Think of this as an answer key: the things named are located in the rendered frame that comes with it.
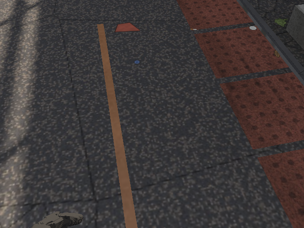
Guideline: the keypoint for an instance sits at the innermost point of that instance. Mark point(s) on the robot left hand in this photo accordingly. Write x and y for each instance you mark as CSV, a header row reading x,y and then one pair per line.
x,y
59,220

